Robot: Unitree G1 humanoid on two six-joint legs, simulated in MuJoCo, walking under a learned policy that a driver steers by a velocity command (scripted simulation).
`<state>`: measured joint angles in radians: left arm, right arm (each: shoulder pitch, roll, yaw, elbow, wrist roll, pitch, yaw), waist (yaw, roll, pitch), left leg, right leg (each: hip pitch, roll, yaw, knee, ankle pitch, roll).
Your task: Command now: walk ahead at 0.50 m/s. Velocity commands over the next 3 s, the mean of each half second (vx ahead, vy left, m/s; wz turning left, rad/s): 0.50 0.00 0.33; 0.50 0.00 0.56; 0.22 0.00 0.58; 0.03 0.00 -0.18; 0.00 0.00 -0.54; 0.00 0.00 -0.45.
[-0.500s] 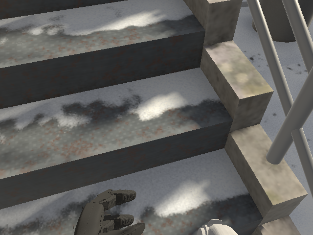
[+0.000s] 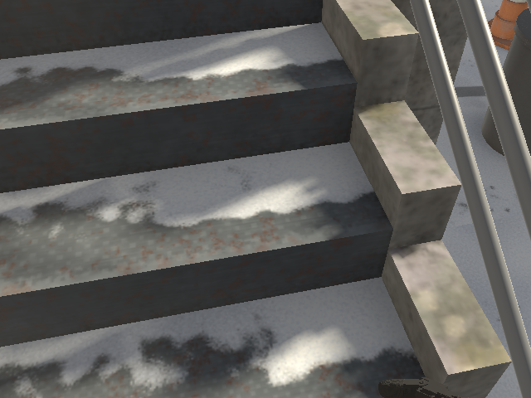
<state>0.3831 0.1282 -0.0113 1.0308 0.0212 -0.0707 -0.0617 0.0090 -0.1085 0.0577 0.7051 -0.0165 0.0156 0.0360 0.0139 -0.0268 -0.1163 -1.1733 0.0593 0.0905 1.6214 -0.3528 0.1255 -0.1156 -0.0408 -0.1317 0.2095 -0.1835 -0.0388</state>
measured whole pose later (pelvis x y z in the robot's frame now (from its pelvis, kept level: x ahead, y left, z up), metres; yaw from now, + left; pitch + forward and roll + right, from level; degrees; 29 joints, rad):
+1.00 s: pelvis +0.43 +0.02 +0.30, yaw +25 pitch +3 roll -1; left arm 0.42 0.14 -0.02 1.14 0.10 -0.05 -0.04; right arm 0.20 -0.16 -0.02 1.00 0.00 -0.05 0.14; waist 0.05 0.06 -0.15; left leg -1.24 -0.04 -0.17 2.03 -0.04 0.20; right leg -0.21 -0.03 -0.25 0.57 -0.42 -0.04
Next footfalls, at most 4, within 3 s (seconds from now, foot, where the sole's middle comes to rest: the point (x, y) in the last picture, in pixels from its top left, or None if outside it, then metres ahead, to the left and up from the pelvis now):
0.06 left None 0.16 0.12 -0.63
0.66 right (328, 393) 0.44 -0.07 -0.46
1.28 left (121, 240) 0.68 0.33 -0.30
2.16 right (178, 73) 1.03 0.24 -0.13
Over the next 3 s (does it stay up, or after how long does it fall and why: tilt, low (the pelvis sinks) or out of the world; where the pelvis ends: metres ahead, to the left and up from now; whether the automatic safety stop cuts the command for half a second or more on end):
stays up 0.94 0.34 0.64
